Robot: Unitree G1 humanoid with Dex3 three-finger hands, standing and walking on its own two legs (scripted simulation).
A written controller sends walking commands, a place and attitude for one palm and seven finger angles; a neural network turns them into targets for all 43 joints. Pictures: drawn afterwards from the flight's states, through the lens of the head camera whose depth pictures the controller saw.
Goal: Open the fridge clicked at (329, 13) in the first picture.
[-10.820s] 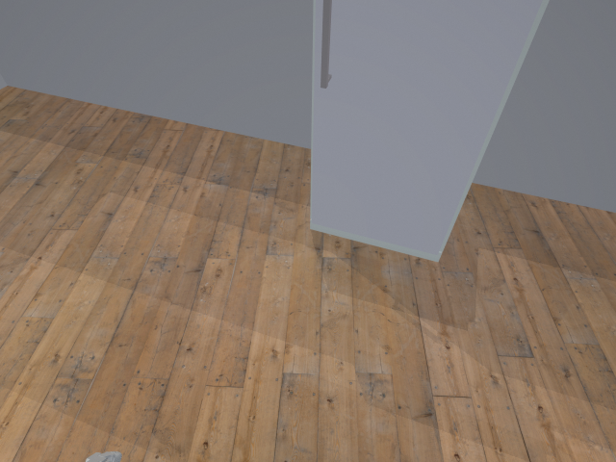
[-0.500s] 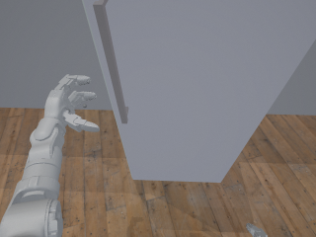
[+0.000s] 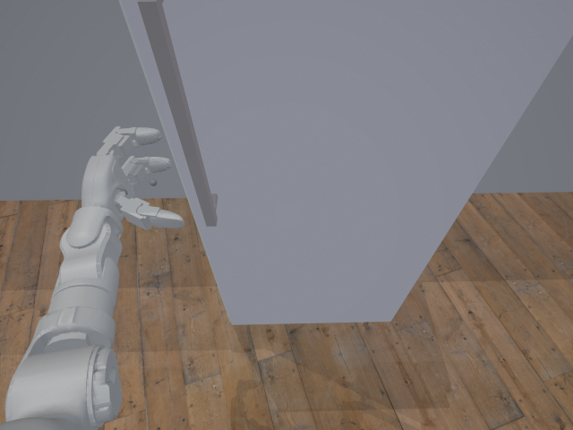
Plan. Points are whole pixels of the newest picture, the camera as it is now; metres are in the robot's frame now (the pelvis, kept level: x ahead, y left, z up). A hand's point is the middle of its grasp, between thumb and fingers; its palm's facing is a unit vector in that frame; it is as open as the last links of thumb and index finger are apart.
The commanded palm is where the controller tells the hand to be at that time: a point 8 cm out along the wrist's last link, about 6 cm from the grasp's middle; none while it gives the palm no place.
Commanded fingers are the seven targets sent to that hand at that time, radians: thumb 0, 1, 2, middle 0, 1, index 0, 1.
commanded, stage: move the hooked fingers beside the handle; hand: left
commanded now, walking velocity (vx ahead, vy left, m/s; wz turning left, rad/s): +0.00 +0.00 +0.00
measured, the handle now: (192, 133) +0.48 +0.13 +0.16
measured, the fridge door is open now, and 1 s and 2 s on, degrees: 0 0 0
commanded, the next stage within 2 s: feel for the door with the fingertips in 0.54 s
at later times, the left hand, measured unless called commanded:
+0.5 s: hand (156, 188) +0.41 +0.18 +0.12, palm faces +0.02 -1.00 +0.00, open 14.0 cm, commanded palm +0.38 +0.23 +0.12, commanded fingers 0.00 -0.50 0.30 -0.30 -1.20 -0.30 -1.20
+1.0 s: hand (178, 186) +0.42 +0.15 +0.12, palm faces +0.00 -1.00 +0.01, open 14.0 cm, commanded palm +0.39 +0.20 +0.12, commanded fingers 0.00 -0.50 0.30 -0.30 -1.20 -0.30 -1.20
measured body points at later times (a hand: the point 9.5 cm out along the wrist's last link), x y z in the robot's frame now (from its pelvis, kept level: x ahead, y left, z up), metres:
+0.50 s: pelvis +0.00 +0.00 +0.00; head +0.03 -0.01 +0.45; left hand +0.40 +0.23 +0.12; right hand +0.11 -0.25 -0.11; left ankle -0.01 +0.11 -0.72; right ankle +0.00 -0.12 -0.72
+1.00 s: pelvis -0.01 +0.00 +0.00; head +0.03 -0.01 +0.45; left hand +0.41 +0.21 +0.12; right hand +0.08 -0.26 -0.12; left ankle -0.01 +0.11 -0.72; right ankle +0.00 -0.12 -0.72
